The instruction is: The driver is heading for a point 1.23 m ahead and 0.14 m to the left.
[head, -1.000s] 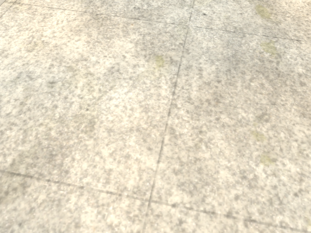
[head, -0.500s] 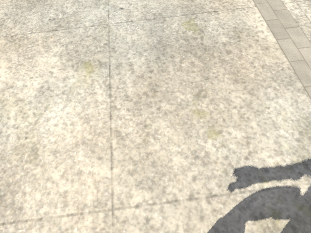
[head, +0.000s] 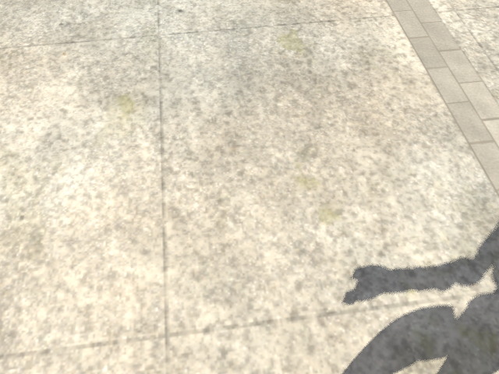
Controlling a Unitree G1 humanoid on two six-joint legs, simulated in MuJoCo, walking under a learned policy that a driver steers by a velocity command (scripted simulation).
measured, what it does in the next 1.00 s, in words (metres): walks ahead: left foot, then right foot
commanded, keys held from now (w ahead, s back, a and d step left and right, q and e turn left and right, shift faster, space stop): q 0.42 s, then w+q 0.04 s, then w+e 0.54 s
